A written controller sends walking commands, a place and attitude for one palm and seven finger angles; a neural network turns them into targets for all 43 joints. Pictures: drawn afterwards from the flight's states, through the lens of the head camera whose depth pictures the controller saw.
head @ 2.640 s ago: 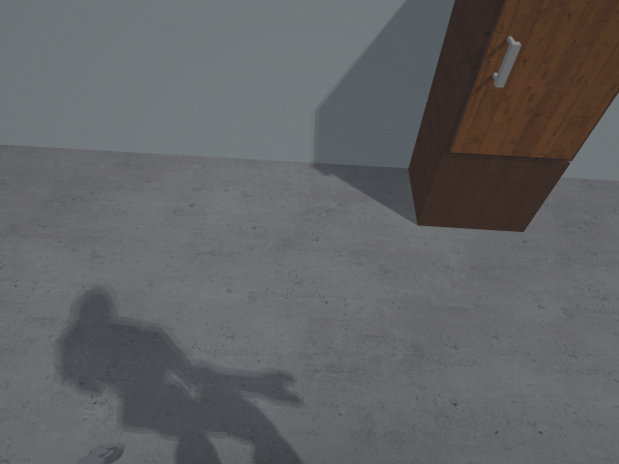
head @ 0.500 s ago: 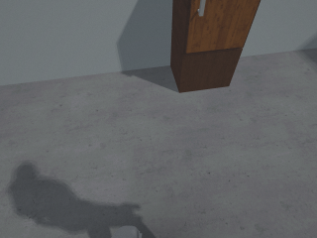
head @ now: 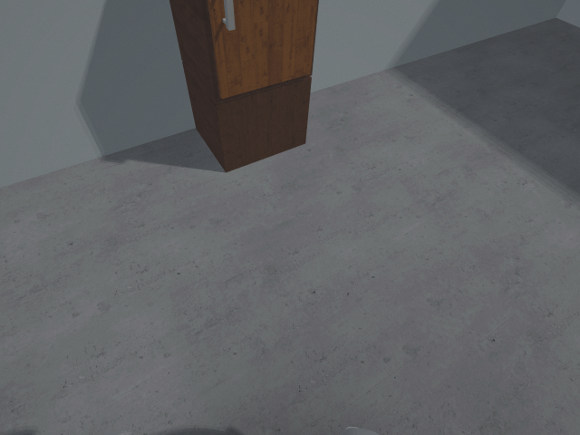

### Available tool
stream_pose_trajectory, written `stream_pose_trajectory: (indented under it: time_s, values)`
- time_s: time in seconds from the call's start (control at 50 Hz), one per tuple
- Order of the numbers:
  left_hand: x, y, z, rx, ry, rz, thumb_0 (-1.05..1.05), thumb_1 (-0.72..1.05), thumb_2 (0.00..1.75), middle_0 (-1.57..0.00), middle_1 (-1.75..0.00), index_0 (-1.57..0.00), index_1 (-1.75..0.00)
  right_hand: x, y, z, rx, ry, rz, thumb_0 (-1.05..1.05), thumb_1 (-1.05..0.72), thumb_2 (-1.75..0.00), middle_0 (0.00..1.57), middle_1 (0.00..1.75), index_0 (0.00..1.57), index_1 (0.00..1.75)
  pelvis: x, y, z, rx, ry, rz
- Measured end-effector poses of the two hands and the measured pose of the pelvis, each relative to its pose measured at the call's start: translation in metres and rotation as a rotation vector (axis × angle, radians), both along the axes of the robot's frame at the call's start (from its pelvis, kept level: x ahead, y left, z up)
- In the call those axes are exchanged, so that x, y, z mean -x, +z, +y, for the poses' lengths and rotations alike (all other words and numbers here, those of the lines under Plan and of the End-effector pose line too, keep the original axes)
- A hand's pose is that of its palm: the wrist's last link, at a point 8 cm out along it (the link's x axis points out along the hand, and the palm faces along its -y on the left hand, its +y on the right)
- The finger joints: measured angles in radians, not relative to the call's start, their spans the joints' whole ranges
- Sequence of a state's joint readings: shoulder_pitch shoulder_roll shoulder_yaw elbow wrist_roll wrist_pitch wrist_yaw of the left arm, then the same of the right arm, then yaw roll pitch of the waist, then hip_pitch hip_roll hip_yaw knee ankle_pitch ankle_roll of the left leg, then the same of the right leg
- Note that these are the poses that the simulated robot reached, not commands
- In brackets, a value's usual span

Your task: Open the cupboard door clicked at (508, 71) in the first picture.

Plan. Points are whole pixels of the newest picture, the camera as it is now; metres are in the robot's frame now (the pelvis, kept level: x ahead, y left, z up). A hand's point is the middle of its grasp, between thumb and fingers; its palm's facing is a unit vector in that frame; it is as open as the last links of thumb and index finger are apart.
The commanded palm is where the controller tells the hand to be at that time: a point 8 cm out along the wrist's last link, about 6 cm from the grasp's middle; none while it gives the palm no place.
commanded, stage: walk to a spot facing it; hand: left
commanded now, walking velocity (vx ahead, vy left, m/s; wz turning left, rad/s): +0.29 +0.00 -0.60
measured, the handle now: (226, 6) +1.32 +0.29 +0.00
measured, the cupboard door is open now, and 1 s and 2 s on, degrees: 0 0 0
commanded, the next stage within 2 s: turn to face it in 1.96 s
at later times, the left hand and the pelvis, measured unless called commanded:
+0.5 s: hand (179, 430) +0.15 +0.19 -0.19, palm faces -0.19 -0.97 -0.17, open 7.4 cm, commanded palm none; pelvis +0.12 +0.00 -0.01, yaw -15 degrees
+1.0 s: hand (292, 249) +0.50 +0.02 -0.17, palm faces -0.56 -0.82 -0.14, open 7.4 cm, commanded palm none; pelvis +0.30 -0.05 +0.00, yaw -30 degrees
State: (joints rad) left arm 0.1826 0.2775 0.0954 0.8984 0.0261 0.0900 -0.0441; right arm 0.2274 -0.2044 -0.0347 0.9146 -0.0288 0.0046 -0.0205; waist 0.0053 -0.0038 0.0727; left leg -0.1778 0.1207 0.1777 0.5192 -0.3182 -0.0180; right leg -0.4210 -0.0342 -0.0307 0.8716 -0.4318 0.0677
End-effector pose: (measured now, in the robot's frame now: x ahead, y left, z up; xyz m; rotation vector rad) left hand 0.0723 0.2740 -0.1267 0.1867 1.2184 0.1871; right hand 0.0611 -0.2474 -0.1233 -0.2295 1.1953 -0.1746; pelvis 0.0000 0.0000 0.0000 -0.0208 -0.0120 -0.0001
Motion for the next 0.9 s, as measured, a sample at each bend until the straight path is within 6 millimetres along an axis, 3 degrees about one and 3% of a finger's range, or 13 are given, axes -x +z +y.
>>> stream_pose_trajectory:
  time_s: [0.12, 0.2, 0.28, 0.38, 0.5, 0.58, 0.68, 0.8, 0.9]
  values:
    - [-0.053, -0.003, -0.044, -0.009, -0.144, -0.08, 0.01, 0.91, 0.9, -0.2, -0.3, -0.19, -0.29, 0.053, -0.031, -0.036, -0.027, -0.127, 0.1, 0.01, -0.9, -0.9, 0.2, 0.3, 0.2, 0.3, -0.007, -0.018, -0.024, 0.004, -0.078, 0.01]
    - [-0.06, 0.003, -0.064, 0.001, -0.159, -0.093, 0.01, 0.91, 0.9, -0.2, -0.3, -0.2, -0.29, 0.057, -0.024, -0.051, -0.022, -0.161, 0.148, 0.01, -0.91, -0.9, 0.2, 0.3, 0.2, 0.3, -0.02, -0.009, -0.03, -0.002, -0.113, 0.005]
    - [-0.055, 0.003, -0.072, 0.02, -0.188, -0.016, 0.01, 0.9, 0.9, -0.2, -0.3, -0.2, -0.29, 0.031, -0.007, -0.058, -0.011, -0.191, 0.074, 0.02, -0.91, -0.9, 0.2, 0.3, 0.2, 0.3, -0.039, 0.001, -0.032, -0.015, -0.157, 0.008]
    - [-0.056, -0.007, -0.066, 0.045, -0.202, 0.085, 0.01, 0.9, 0.9, -0.2, -0.3, -0.2, -0.3, -0.019, 0.006, -0.054, 0.006, -0.206, -0.018, 0.01, -0.91, -0.9, 0.2, 0.3, 0.2, 0.3, -0.069, 0.003, -0.025, -0.004, -0.205, 0.012]
    - [-0.085, -0.034, -0.038, 0.064, -0.197, 0.176, 0.01, 0.9, 0.9, -0.2, -0.3, -0.2, -0.3, -0.091, 0.01, -0.032, 0.046, -0.204, -0.118, 0.01, -0.91, -0.9, 0.2, 0.3, 0.2, 0.3, -0.122, -0.011, -0.004, 0.017, -0.265, 0.011]
    - [-0.135, -0.041, -0.025, 0.058, -0.256, 0.203, 0.01, 0.9, 0.9, -0.2, -0.3, -0.2, -0.29, -0.106, 0.012, -0.012, 0.058, -0.258, -0.146, 0.01, -0.91, -0.9, 0.2, 0.3, 0.2, 0.3, -0.151, -0.013, 0.006, 0.017, -0.335, -0.004]
    - [-0.226, -0.022, -0.035, 0.062, -0.341, 0.103, 0.01, 0.91, 0.9, -0.2, -0.3, -0.19, -0.29, -0.085, 0.013, 0.02, 0.01, -0.378, -0.032, 0.01, -0.91, -0.9, 0.2, 0.3, 0.2, 0.3, -0.187, 0.004, 0.008, 0.017, -0.387, -0.001]
    - [-0.32, -0.008, -0.074, 0.072, -0.437, 0.013, 0.01, 0.91, 0.9, -0.19, -0.3, -0.19, -0.29, -0.049, 0.006, 0.051, -0.059, -0.536, 0.143, 0.01, -0.92, -0.9, 0.2, 0.3, 0.2, 0.3, -0.231, 0.009, -0.001, 0.0, -0.443, 0.009]
    - [-0.385, -0.009, -0.128, 0.092, -0.54, -0.002, 0.01, 0.91, 0.9, -0.19, -0.3, -0.19, -0.29, -0.031, 0.002, 0.075, -0.13, -0.651, 0.276, 0.01, -0.91, -0.9, 0.2, 0.3, 0.2, 0.3, -0.267, 0.006, -0.021, -0.011, -0.49, 0.008]
